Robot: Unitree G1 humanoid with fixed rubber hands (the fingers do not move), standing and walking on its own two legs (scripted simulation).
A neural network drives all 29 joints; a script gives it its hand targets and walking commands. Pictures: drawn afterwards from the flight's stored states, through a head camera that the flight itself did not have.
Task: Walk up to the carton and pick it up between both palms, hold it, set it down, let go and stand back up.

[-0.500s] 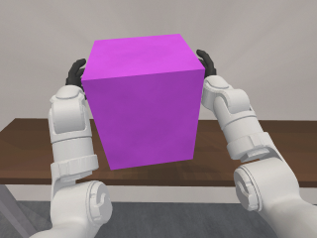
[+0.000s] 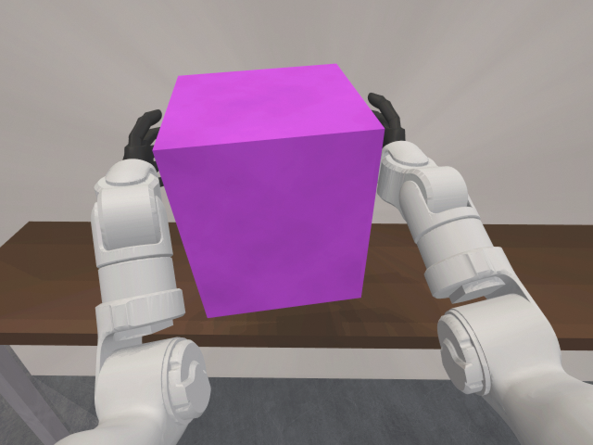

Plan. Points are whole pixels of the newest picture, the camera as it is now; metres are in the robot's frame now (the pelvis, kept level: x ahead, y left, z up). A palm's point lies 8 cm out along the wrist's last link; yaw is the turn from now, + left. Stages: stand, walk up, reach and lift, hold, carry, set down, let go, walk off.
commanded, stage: hold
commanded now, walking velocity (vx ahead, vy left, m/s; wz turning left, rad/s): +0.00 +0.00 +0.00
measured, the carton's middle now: (272, 190) +0.38 +0.01 +0.24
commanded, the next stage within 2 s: set down in 1.04 s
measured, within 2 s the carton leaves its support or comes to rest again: neither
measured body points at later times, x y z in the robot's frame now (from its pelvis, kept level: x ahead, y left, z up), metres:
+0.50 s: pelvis +0.00 +0.00 +0.00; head -0.08 +0.02 +0.44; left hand +0.38 +0.16 +0.29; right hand +0.38 -0.14 +0.29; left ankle +0.03 +0.12 -0.75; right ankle +0.00 -0.09 -0.75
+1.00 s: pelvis +0.00 +0.00 +0.00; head -0.08 +0.02 +0.44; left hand +0.38 +0.17 +0.29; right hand +0.38 -0.14 +0.29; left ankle +0.03 +0.12 -0.75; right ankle +0.00 -0.09 -0.75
